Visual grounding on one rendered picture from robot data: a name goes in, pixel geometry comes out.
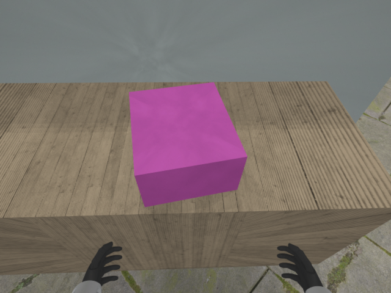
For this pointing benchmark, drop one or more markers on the left robot hand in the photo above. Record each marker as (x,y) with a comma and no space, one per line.
(96,269)

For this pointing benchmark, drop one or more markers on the robot left forearm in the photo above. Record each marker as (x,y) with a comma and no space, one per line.
(88,287)

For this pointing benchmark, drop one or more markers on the right robot hand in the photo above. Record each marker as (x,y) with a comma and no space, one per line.
(306,274)

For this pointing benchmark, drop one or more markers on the carton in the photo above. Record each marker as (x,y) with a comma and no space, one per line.
(184,144)

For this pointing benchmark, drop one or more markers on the pedestal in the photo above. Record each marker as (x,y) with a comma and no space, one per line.
(67,183)

